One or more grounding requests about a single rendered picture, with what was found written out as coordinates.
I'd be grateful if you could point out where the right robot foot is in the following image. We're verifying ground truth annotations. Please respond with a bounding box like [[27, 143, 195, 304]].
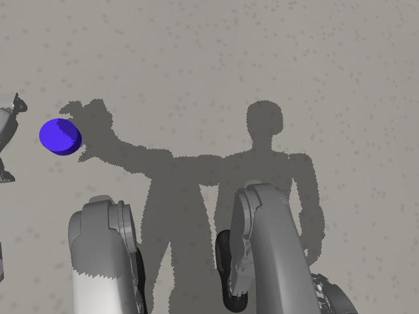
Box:
[[215, 230, 248, 313]]

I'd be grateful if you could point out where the left robot hand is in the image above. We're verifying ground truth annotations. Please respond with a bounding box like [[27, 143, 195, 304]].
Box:
[[0, 92, 27, 183]]

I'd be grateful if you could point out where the tin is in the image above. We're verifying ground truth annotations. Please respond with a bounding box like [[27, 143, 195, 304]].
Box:
[[39, 118, 82, 156]]

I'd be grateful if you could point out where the right robot hand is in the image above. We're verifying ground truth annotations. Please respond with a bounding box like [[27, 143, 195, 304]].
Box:
[[311, 273, 357, 314]]

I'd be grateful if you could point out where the left robot foot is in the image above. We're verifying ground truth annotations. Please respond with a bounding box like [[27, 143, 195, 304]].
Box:
[[135, 247, 148, 314]]

